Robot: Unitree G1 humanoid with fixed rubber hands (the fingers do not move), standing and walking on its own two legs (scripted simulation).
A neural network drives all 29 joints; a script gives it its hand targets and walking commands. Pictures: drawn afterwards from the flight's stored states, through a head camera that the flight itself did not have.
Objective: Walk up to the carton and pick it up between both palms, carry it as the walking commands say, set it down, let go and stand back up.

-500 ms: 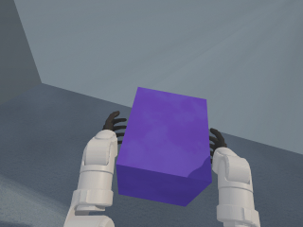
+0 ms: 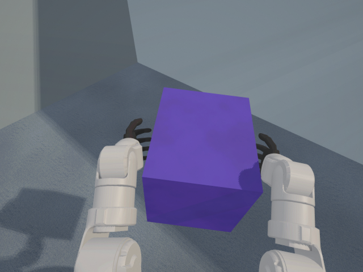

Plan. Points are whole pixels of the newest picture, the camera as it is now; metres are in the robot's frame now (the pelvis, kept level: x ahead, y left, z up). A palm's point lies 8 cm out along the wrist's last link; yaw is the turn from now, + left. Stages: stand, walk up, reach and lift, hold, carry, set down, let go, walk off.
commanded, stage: carry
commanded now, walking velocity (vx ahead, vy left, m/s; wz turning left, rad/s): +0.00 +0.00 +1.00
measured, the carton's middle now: (197, 160) +0.36 -0.05 +0.05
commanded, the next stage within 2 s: none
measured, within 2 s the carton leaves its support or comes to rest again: neither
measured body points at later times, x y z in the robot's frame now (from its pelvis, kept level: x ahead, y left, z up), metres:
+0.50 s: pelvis +0.02 +0.03 +0.00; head +0.09 +0.03 +0.44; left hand +0.29 +0.31 +0.10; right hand +0.42 +0.04 +0.07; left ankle -0.02 +0.11 -0.68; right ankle +0.03 -0.08 -0.72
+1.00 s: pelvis +0.03 +0.11 +0.00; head +0.07 +0.14 +0.45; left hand +0.12 +0.48 +0.08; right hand +0.37 +0.30 +0.06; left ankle -0.01 +0.18 -0.72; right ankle +0.14 +0.03 -0.71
